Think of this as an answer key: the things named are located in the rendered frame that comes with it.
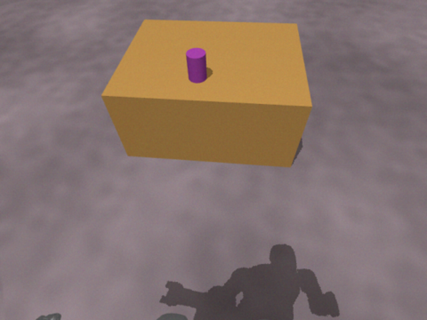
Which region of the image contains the can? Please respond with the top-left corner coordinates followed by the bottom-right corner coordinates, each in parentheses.
top-left (186, 48), bottom-right (207, 83)

